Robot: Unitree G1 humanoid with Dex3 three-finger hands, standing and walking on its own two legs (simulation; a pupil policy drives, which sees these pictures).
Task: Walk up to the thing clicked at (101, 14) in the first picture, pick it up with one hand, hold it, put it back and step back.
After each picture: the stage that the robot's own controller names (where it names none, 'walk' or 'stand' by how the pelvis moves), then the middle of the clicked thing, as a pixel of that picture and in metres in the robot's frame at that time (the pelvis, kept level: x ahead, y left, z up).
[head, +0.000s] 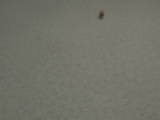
stand; (101, 14) +1.98 -0.26 -0.72
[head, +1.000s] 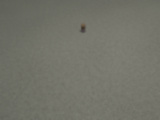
walk; (83, 28) +1.84 +0.13 -0.69
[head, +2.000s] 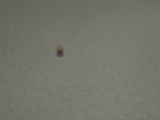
walk; (60, 51) +1.21 +0.34 -0.72
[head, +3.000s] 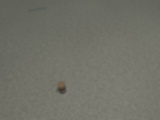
walk; (61, 87) +0.77 +0.27 -0.72
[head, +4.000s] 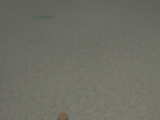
walk; (63, 119) +0.49 +0.21 -0.71
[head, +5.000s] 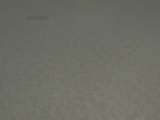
stand; out of the picture +0.38 +0.20 -0.71
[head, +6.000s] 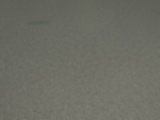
stand; out of the picture +0.37 +0.20 -0.72
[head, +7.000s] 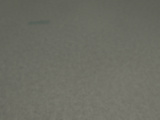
stand; out of the picture +0.35 +0.20 -0.73
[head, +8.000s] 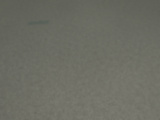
stand; out of the picture +0.34 +0.20 -0.73
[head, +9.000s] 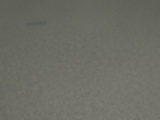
stand; out of the picture +0.35 +0.21 -0.73
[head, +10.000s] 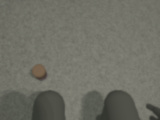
go down; (40, 72) +0.42 +0.21 -0.41
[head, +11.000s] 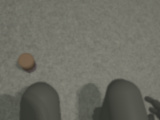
go down; (28, 63) +0.43 +0.23 -0.31
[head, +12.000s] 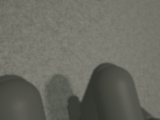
close in; out of the picture +0.42 +0.27 -0.23
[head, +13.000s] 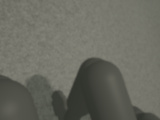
close; out of the picture +0.42 +0.28 -0.22
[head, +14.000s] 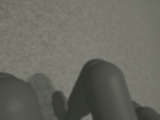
lift; out of the picture +0.40 +0.27 -0.23
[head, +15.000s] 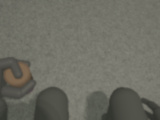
lift; (21, 79) +0.32 +0.23 -0.05
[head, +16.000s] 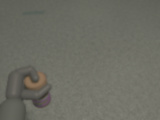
hold; (38, 90) +0.33 +0.17 +0.02
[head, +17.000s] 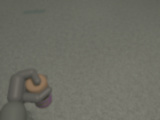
hold; (40, 91) +0.32 +0.17 +0.00
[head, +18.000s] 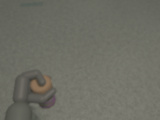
hold; (44, 92) +0.32 +0.16 -0.02
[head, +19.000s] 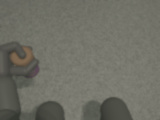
crouch; (26, 63) +0.41 +0.20 -0.08
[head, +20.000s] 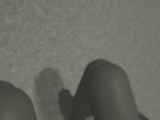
lower; out of the picture +0.42 +0.28 -0.23
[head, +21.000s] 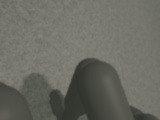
lower; out of the picture +0.42 +0.29 -0.23
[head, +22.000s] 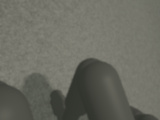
lower; out of the picture +0.42 +0.29 -0.23
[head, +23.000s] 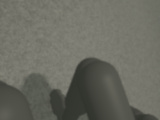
lower; out of the picture +0.43 +0.29 -0.23
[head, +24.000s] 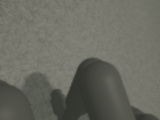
loosen; out of the picture +0.42 +0.29 -0.23
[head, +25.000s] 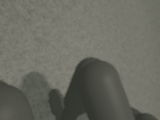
withdraw; out of the picture +0.42 +0.27 -0.23
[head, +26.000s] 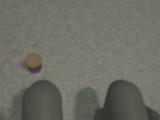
walk; (34, 64) +0.44 +0.22 -0.31
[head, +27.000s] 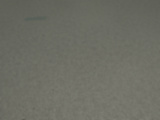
stand; out of the picture +0.36 +0.16 -0.65
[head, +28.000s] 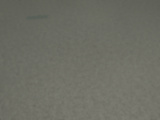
stand; out of the picture +0.38 +0.18 -0.67
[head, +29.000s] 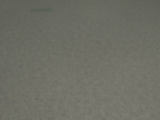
stand; out of the picture +0.37 +0.18 -0.68
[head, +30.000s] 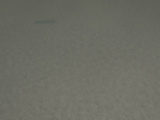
walk; out of the picture +0.38 +0.18 -0.72
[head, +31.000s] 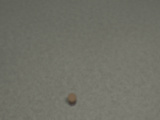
walk; (72, 99) +0.53 +0.11 -0.70
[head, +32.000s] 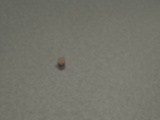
walk; (61, 64) +0.87 +0.16 -0.70
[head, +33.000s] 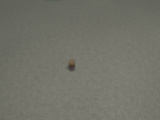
stand; (71, 65) +1.05 +0.16 -0.70
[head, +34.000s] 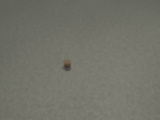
stand; (67, 65) +1.04 +0.20 -0.73
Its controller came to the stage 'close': yes
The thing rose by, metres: 0.70
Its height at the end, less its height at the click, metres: +0.00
